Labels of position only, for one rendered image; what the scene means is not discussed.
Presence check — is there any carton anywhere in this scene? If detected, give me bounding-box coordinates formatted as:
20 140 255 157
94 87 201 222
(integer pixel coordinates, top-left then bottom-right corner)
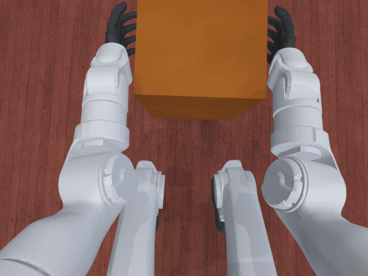
133 0 268 121

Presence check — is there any robot right forearm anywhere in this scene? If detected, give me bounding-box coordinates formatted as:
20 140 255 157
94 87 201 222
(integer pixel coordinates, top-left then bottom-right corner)
267 48 341 174

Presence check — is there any right robot foot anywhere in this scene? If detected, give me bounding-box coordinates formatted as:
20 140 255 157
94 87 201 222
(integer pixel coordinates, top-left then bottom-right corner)
211 177 225 233

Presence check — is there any robot left upper arm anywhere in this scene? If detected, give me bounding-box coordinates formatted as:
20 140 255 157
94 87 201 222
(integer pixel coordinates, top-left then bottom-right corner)
0 151 138 276

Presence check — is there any left robot hand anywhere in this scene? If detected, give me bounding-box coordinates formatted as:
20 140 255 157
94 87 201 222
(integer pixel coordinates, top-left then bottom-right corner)
105 1 137 57

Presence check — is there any robot left forearm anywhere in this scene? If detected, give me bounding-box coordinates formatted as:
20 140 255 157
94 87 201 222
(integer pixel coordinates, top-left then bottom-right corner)
58 43 133 186

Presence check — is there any left robot thigh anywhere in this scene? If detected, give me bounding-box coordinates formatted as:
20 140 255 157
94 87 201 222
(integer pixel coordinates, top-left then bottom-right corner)
106 167 165 276

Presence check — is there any robot right upper arm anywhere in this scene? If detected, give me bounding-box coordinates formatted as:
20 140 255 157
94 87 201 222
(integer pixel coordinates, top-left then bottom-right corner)
261 156 368 276

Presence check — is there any right robot hand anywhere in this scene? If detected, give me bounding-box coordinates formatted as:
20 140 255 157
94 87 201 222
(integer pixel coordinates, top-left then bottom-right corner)
267 6 296 64

